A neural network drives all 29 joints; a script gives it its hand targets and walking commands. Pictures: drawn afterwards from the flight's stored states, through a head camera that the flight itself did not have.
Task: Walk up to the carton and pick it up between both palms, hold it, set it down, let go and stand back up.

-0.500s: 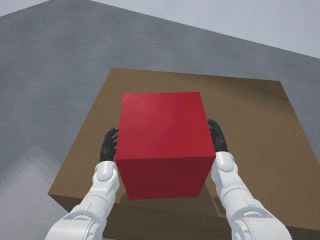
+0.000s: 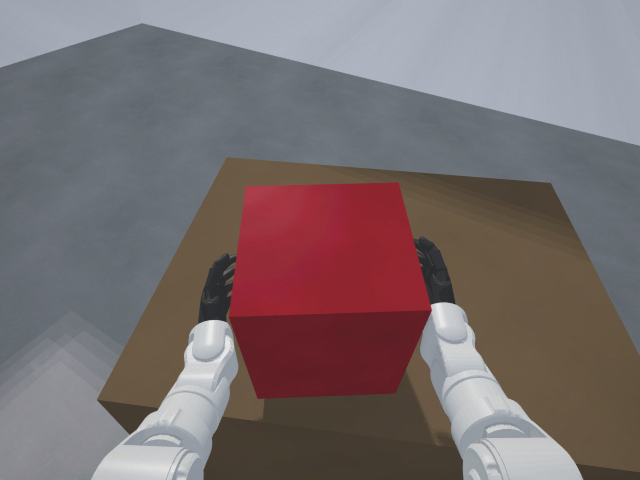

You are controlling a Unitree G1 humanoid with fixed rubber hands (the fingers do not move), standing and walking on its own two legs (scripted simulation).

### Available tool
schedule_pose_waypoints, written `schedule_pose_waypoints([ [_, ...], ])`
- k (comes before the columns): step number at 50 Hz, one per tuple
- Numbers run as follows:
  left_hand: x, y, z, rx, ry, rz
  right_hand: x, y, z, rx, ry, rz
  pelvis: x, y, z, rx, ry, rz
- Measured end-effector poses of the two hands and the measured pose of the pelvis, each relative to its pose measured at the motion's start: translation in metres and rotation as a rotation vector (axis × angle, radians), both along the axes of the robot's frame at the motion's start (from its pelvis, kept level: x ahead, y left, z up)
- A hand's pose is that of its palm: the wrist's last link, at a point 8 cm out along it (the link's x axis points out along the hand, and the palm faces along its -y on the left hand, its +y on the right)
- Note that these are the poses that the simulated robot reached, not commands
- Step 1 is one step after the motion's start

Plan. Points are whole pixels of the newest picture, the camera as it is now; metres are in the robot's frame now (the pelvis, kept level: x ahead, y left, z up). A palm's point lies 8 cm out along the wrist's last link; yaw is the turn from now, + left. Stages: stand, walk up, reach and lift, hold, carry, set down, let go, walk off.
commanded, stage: reach and lift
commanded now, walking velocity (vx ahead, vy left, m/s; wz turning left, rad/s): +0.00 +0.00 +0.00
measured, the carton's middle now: (324, 295) +0.39 +0.02 +0.03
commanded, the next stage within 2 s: none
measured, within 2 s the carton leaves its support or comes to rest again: neither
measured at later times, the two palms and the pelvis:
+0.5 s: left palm (214, 295) +0.34 +0.16 +0.07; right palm (449, 284) +0.37 -0.14 +0.09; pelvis -0.02 +0.00 +0.00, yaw +0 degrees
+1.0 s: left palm (185, 263) +0.34 +0.18 +0.14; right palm (444, 256) +0.36 -0.12 +0.15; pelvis -0.03 +0.01 +0.00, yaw +1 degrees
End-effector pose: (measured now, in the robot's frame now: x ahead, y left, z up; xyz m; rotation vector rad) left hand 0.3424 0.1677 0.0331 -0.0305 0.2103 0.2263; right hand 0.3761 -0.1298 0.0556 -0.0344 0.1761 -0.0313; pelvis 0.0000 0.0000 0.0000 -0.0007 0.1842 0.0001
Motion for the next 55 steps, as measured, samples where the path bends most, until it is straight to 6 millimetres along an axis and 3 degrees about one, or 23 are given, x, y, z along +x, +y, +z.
schedule_pose_waypoints([
  [8, 0.003, -0.005, 0.024, 0.001, -0.047, -0.017, -0.004, -0.006, 0.02, -0.006, -0.047, -0.015, -0.011, 0.0, 0.0, 0.0, -0.015, 0.001],
  [16, -0.002, -0.009, 0.017, -0.003, 0.02, -0.035, -0.015, -0.012, 0.006, -0.011, 0.019, -0.034, -0.026, 0.0, 0.0, 0.0, -0.035, 0.001],
  [20, -0.004, -0.009, 0.018, -0.003, 0.038, -0.034, -0.015, -0.011, 0.009, -0.002, 0.038, -0.033, -0.025, 0.0, 0.0, 0.0, -0.035, 0.001],
  [30, 0.007, -0.003, 0.076, 0.005, -0.074, -0.022, -0.003, -0.004, 0.066, 0.052, -0.066, -0.029, -0.019, 0.001, 0.001, -0.004, -0.033, 0.005],
  [34, 0.01, 0.0, 0.086, 0.009, -0.018, -0.03, -0.001, -0.002, 0.068, 0.033, -0.01, -0.032, -0.023, 0.003, 0.002, -0.009, -0.071, 0.013],
  [42, 0.0, 0.012, 0.079, 0.003, 0.057, -0.022, -0.007, 0.01, 0.063, 0.044, 0.063, -0.026, -0.029, 0.009, 0.003, -0.019, -0.09, 0.017],
  [49, -0.007, 0.016, 0.103, 0.005, 0.016, -0.013, -0.011, 0.015, 0.089, 0.041, 0.023, -0.016, -0.029, 0.011, 0.003, -0.021, -0.092, 0.018],
  [55, 0.004, 0.001, 0.125, 0.04, 0.033, -0.054, -0.015, -0.002, 0.096, 0.066, 0.039, -0.061, -0.038, 0.009, 0.003, -0.02, -0.108, 0.021],
])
